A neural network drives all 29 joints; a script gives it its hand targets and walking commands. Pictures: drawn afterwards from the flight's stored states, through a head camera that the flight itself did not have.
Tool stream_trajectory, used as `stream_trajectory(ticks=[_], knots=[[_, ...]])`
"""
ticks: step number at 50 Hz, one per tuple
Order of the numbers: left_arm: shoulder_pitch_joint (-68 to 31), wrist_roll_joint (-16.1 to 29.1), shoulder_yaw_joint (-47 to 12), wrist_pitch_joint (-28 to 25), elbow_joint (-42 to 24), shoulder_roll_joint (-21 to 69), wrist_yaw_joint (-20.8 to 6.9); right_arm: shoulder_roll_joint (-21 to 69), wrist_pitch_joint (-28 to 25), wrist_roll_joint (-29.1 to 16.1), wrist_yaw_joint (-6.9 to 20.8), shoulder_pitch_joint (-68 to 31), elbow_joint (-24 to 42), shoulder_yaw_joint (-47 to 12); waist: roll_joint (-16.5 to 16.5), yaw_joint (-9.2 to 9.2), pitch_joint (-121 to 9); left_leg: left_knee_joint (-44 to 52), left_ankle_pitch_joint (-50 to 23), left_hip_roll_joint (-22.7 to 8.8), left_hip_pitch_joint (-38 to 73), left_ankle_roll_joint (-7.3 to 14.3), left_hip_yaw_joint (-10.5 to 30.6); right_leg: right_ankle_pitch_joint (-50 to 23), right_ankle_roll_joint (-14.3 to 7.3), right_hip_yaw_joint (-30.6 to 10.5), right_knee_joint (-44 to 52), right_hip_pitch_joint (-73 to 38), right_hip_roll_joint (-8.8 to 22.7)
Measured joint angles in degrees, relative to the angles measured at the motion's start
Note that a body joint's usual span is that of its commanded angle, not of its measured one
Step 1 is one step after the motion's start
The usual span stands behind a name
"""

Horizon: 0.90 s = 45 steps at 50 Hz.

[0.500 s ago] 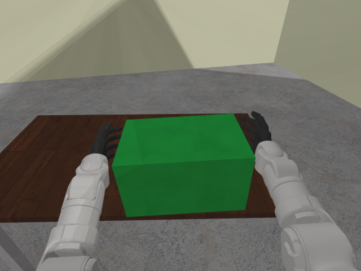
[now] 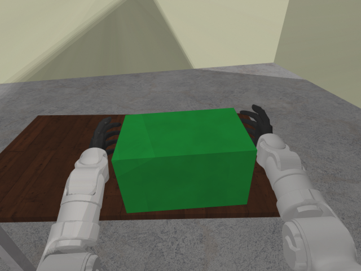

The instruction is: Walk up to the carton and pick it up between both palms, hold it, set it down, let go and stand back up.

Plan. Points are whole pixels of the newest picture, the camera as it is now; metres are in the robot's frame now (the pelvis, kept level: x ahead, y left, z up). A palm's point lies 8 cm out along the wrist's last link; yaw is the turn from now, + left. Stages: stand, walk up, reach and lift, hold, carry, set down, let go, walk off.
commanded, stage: reach and lift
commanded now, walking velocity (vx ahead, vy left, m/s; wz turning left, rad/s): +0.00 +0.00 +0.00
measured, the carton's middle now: (183, 157) +0.39 +0.00 +0.12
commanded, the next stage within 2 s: hold in 0.50 s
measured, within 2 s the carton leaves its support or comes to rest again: neither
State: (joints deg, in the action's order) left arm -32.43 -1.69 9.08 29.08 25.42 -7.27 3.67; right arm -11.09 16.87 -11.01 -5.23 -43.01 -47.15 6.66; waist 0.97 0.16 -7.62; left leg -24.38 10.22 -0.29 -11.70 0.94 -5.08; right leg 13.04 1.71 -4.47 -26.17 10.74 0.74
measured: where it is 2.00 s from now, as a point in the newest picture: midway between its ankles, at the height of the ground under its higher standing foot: outside the picture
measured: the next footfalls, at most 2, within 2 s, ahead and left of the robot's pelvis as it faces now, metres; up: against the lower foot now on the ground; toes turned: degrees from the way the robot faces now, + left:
none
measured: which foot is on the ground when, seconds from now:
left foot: down 0.00-1.00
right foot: down 0.00-1.00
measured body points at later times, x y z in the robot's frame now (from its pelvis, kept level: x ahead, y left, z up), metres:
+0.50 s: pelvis -0.01 +0.00 +0.00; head -0.08 +0.00 +0.44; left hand +0.36 +0.19 +0.18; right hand +0.39 -0.18 +0.19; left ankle +0.04 +0.10 -0.74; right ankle +0.02 -0.14 -0.74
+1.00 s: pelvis -0.01 +0.00 +0.00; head -0.09 +0.01 +0.44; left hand +0.35 +0.19 +0.19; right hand +0.38 -0.18 +0.20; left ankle +0.04 +0.10 -0.74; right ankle +0.02 -0.14 -0.74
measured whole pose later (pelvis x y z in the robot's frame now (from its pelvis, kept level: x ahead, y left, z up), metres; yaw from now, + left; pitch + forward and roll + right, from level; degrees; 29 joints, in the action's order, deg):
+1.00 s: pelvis -0.01 +0.00 +0.00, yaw +0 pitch -4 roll +0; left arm -34.8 -3.1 10.8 33.7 23.3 -7.2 2.5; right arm -11.6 21.0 -11.5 -6.0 -44.9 -44.5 6.7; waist 1.0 0.2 -7.1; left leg -24.4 9.3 -0.3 -11.1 0.9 -5.1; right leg 12.1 1.7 -4.5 -26.2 10.2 0.7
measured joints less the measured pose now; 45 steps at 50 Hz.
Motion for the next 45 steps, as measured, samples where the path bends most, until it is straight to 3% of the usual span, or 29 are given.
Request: stream_trajectory(ticks=[45], knots=[[-2.2,-1.07,1.61,4.28,-2.12,0.06,-0.96,-0.47,4.0,-0.5,-0.73,-1.79,2.65,0.0,0.0,0.0,0.53,0.0,-0.92,0.0,0.57,0.0,0.01,-0.96,0.0,0.0,0.0,-0.56,-0.01]])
